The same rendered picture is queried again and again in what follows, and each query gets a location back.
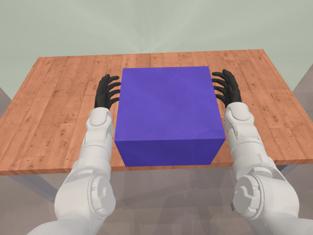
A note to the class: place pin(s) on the left robot forearm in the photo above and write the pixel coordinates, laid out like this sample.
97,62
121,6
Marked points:
96,150

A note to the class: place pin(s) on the carton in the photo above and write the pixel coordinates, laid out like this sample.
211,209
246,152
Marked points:
168,116

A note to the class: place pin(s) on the left robot upper arm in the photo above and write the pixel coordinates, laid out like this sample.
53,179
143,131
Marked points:
81,207

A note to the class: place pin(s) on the robot right hand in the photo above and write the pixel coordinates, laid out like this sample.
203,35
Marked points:
231,92

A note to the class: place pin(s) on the right robot forearm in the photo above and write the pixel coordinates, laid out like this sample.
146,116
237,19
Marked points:
245,144

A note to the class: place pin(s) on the robot left hand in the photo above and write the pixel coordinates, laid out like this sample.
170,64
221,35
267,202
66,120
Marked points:
102,98

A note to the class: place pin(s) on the table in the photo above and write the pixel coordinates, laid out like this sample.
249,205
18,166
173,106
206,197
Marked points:
42,129

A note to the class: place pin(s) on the right robot upper arm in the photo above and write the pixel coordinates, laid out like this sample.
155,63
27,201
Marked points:
270,206

